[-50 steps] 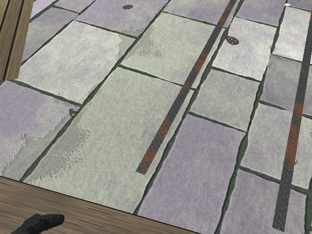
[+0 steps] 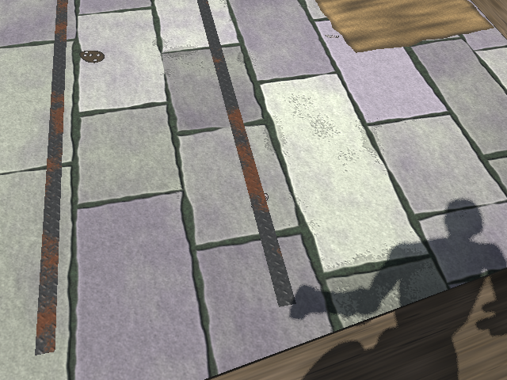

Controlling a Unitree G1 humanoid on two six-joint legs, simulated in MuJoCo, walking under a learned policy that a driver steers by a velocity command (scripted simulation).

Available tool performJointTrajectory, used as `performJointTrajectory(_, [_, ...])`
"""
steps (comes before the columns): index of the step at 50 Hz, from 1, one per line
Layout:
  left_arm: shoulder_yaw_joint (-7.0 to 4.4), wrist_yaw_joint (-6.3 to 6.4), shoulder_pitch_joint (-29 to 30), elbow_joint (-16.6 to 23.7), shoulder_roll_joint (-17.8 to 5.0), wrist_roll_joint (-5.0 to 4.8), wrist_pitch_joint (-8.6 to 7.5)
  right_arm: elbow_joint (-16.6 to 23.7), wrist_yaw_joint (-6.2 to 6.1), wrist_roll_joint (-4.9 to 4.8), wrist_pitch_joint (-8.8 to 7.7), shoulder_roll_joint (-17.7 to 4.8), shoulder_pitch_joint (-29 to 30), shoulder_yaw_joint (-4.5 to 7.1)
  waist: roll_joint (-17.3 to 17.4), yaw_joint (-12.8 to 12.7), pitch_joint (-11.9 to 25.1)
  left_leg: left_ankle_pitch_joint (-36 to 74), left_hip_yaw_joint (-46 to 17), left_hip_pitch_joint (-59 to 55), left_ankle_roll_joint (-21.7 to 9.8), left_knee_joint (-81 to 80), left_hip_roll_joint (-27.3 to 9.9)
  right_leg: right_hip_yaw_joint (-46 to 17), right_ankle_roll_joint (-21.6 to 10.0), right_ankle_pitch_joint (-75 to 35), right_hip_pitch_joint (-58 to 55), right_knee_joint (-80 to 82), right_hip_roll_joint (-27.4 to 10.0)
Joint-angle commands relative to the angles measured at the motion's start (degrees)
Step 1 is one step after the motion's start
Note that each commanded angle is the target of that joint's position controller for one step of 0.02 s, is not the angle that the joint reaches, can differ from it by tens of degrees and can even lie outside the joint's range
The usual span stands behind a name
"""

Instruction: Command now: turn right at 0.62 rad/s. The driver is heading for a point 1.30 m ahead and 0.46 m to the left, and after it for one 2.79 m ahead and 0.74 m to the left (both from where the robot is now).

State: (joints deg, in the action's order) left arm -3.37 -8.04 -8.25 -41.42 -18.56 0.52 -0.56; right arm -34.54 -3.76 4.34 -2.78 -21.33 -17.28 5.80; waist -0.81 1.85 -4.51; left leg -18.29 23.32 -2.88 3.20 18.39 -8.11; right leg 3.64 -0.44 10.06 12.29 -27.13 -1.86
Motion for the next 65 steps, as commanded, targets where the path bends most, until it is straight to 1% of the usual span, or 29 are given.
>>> performJointTrajectory(1, [-4.99, 4.03, -10.7, 1.6, -13.4, 0.22, -2.26, 4.8, 1.64, -0.7, 0.33, -2.7, -0.5, 0.08, -5.2, -5.9, 18.0, 16.1, -2.7, 14.9, -0.5, 21.8, -1.1, -11.4, -15.6, -51.5, -28.4, 2.2, -7.4])
performJointTrajectory(2, [-5.51, 5.66, -17.0, 0.9, -16.5, 1.85, -2.53, 6.2, 2.39, 0.47, -0.46, 1.6, -0.9, -1.53, -4.4, -6.6, 26.1, -21.4, -10.6, 29.6, 2.3, 30.7, 4.3, -26.1, -24.7, -57.2, -41.2, 0.5, -17.3])
performJointTrajectory(3, [-5.93, 6.89, -17.7, -0.3, -14.1, 3.87, -4.7, 6.2, 3.55, 0.01, -1.45, 1.4, 4.7, -2.01, -0.5, -8.9, 12.0, -23.7, -19.8, 39.7, 1.5, 35.2, 4.0, -24.1, -21.7, -52.1, -33.4, 1.7, -18.2])
performJointTrajectory(5, [-4.4, 7.2, -9.4, 1.4, -8.5, 0.05, -6.42, 2.3, 3.68, -0.1, -1.95, -5.2, 3.6, -0.01, -7.3, -5.6, 7.6, -22.9, -21.3, 38.8, 0.4, 42.2, 0.3, -15.2, -17.9, -41.2, -18.8, 5.0, -15.6])
performJointTrajectory(6, [-3.38, 6.77, -5.4, 2.6, -6.9, -1.91, -6.12, 0.9, 4.11, -0.86, -1.77, -4.9, 1.9, -0.17, -8.5, -3.1, 5.7, -19.3, -22.4, 33.5, 0.3, 42.0, -0.2, -11.9, -15.4, -36.5, -9.9, 8.2, -13.9])
performJointTrajectory(7, [-2.94, 6.27, -0.9, 4.4, -7.4, -2.13, -5.5, -0.8, 4.91, -1.44, -1.49, -3.8, -1.0, -0.49, -7.9, 0.3, 4.3, -13.0, -22.6, 26.6, 0.6, 42.5, 0.5, -8.6, -13.3, -33.4, -0.9, 11.4, -12.6])
performJointTrajectory(10, [-2.48, 6.34, 8.8, 9.1, -7.8, 0.09, -4.55, -4.3, 8.37, -2.96, -0.88, -2.5, -6.1, -0.56, -4.7, 3.8, 4.9, 0.0, -21.8, 16.7, 1.6, 42.1, 2.2, -0.7, -9.9, -27.9, 9.1, 12.6, -10.1])
performJointTrajectory(11, [-3.87, 7.17, 0.7, 6.9, -11.1, 1.76, -4.11, -4.4, 8.91, -2.39, -0.63, -3.1, -5.1, -0.7, -4.9, -0.8, 3.6, 0.1, -21.6, 23.1, 0.5, 41.5, 2.6, -3.3, -12.9, -13.7, 3.4, 16.9, -13.0])
performJointTrajectory(13, [-2.64, 7.83, -11.9, 1.8, -7.6, 3.61, -4.16, -4.1, 8.64, -2.76, -0.91, -1.3, -0.3, -1.79, -4.8, -6.5, -1.6, 3.0, -30.0, 44.1, -2.0, 40.7, 0.3, -13.7, -14.3, 7.4, -12.9, 21.0, -21.5])
performJointTrajectory(15, [-0.38, 7.01, -13.9, -0.3, -2.4, 4.49, -4.9, -4.9, 6.95, -2.9, -2.02, -0.4, 2.8, -2.21, -4.7, -6.9, -1.7, 8.6, -35.4, 55.0, -3.7, 38.7, 2.5, -13.9, -13.0, 10.5, -23.1, 21.3, -22.5])
performJointTrajectory(17, [0.97, 6.36, -10.1, -0.5, -0.9, 4.66, -5.55, -6.1, 6.64, -1.65, -2.13, 1.0, 3.3, -2.83, -4.8, -5.0, -0.4, 13.3, -34.0, 56.7, -4.0, 39.2, 4.2, -7.8, -11.1, 9.5, -23.8, 22.0, -19.4])
performJointTrajectory(21, [2.07, 7.29, -10.8, -2.1, -1.7, 5.79, -5.92, -7.1, 9.56, -1.15, -2.01, 5.2, 5.3, -4.83, -2.8, -4.8, 0.0, 19.7, -30.2, 57.6, -3.6, 40.5, 3.2, 1.3, -10.8, 2.5, -19.5, 22.2, -17.8])
performJointTrajectory(22, [-1.04, 7.5, -11.8, -3.5, -6.9, -1.8, -4.68, -4.4, 8.75, -4.71, 0.82, -0.2, 10.2, -1.7, 1.1, -5.3, -0.7, 17.4, -22.7, 53.0, -3.5, 38.0, 2.8, 5.3, -6.3, 5.0, -16.4, 22.4, -14.0])
performJointTrajectory(27, [-0.43, 9.06, -15.7, -7.5, -3.4, 0.55, -4.58, -1.4, 9.7, -3.76, 3.19, 3.9, 16.6, -2.77, -4.7, -5.3, -6.4, 17.3, -19.2, 51.8, -7.1, 28.3, 1.2, 9.6, -6.1, 2.0, -17.0, 24.1, -15.2])
performJointTrajectory(30, [-1.07, 9.58, -14.8, -9.1, -4.3, 1.18, -4.15, -1.7, 9.53, -3.39, 3.42, 3.4, 16.5, -2.61, -3.9, -3.1, -5.0, 12.4, -16.3, 45.2, -10.7, 23.6, 3.1, 14.2, -5.3, -12.0, -20.6, 20.3, -15.1])
performJointTrajectory(32, [-1.65, 10.0, -13.8, -9.4, -6.9, 1.31, -3.32, -3.2, 8.51, -3.85, 3.84, 2.0, 12.1, -1.93, -5.2, 0.4, -0.7, 4.2, -12.2, 34.4, -14.0, 23.8, 8.3, 16.7, -4.4, -42.0, -21.2, 9.7, -15.2])
performJointTrajectory(34, [-2.38, 9.67, -12.1, -8.5, -9.8, 1.06, -1.72, -7.8, 7.21, -4.1, 3.4, -1.7, -2.9, 0.06, -4.3, 8.0, 8.1, -2.1, -12.0, 13.8, -17.3, 23.2, 13.8, 16.6, -4.3, -56.3, -14.5, -14.9, -16.7])
performJointTrajectory(35, [-2.08, 9.32, -11.6, -7.7, -9.3, 1.76, -1.57, -12.2, 5.9, -3.4, 3.26, -5.8, -14.9, 2.13, 0.6, 12.8, 13.9, -9.8, -20.7, -4.6, -19.8, 18.7, 12.1, 16.2, -2.1, -40.0, -0.7, -35.0, -14.4])
performJointTrajectory(36, [-0.84, 8.03, -12.0, -3.0, -2.1, 1.57, -2.48, -10.7, 5.08, -4.41, 4.21, -12.2, -6.7, 3.63, 19.3, 4.9, 14.3, -28.7, -53.7, -18.0, -26.3, 5.7, -0.8, 11.3, 2.6, 16.9, 28.1, -57.2, -0.3])
performJointTrajectory(37, [-0.79, 7.9, -5.0, 0.7, -5.4, 1.54, -4.04, -7.3, 5.22, -3.97, 4.17, -13.0, -5.8, 3.54, 8.8, 6.4, 16.7, -20.9, -69.1, -17.5, -27.8, -1.3, -6.0, -3.0, 3.3, 16.4, 35.5, -61.3, 1.7])
performJointTrajectory(39, [-0.38, 8.09, -4.0, 1.2, -5.6, 0.42, -5.55, -10.0, 4.57, -4.0, 3.49, -10.5, -4.6, 2.92, 0.5, 2.2, 6.5, -5.2, -58.1, -2.9, -24.5, -3.8, -5.2, -6.8, 2.2, 9.0, 31.5, -49.4, -4.6])
performJointTrajectory(43, [-0.46, 8.57, -6.8, -1.1, -6.1, 2.96, -1.07, -9.1, 4.67, -4.79, 1.04, -5.3, 1.5, 0.76, 1.1, -3.4, 1.8, -2.1, -47.2, 14.7, -22.6, -6.6, 3.3, -7.4, 4.4, 10.0, 19.2, -34.6, -7.3])
performJointTrajectory(48, [-0.72, 7.36, 8.2, 3.8, -5.8, 1.9, -1.51, -13.1, 4.38, -4.38, -0.88, -6.4, -7.7, 1.19, 1.0, 1.7, -3.2, 4.1, -48.3, 13.6, -20.8, -8.9, 5.5, -8.0, 5.3, -10.8, 28.4, -18.9, -5.7])
performJointTrajectory(53, [-0.13, 4.63, 10.7, 3.1, -2.7, 1.56, -3.09, -14.8, 3.74, -4.19, -2.82, -3.2, -9.6, -0.67, 2.9, 3.7, -0.1, 10.4, -40.6, 13.2, -16.7, -4.9, 6.9, -2.7, 0.3, -32.2, 19.9, -8.1, -3.0])
performJointTrajectory(59, [-0.24, 5.59, 17.9, 5.4, -3.4, 1.27, -4.17, -20.2, 1.58, -1.95, -3.74, -5.3, -16.2, -1.1, 2.0, 6.1, -6.0, 35.8, -32.6, -7.7, -13.0, -3.4, 2.3, 0.1, -5.3, -23.4, 27.3, 4.1, -0.2])
performJointTrajectory(61, [-1.03, 6.04, 7.2, 1.7, -4.8, 1.51, -4.46, -21.0, 0.92, -1.57, -3.62, -7.5, -14.5, -0.99, 2.7, 0.5, 0.3, 59.1, -28.1, -12.8, -10.0, 8.1, 2.5, 1.4, -6.7, -23.4, 16.1, 6.2, 3.6])
performJointTrajectory(63, [-2.76, 6.67, -16.1, -6.9, -8.2, 0.86, -3.71, -20.4, 0.18, -0.65, -2.56, -6.2, -8.2, -1.21, 4.4, -10.7, 7.4, 69.0, -26.3, -7.2, -8.8, 33.4, 3.1, 0.8, -8.6, -20.2, -3.4, 3.0, 4.2])
performJointTrajectory(64, [-4.01, 6.98, -30.8, -11.7, -9.8, 1.19, -3.31, -19.5, 0.43, -1.33, -1.99, -6.1, 0.0, -1.01, 0.2, -19.7, 8.7, 61.1, -22.0, 3.1, -7.3, 63.5, 8.1, -1.1, -14.1, -22.9, -15.0, 7.9, 1.0])
performJointTrajectory(65, [-3.84, 6.71, -33.3, -14.6, -9.9, 1.4, -2.79, -15.9, 1.46, -0.6, -3.63, 0.8, 4.7, -2.93, -14.9, -15.5, 7.9, -8.1, -22.2, 33.6, -7.0, 81.4, 16.0, -6.3, -13.7, -32.3, -34.9, -6.3, -3.5])
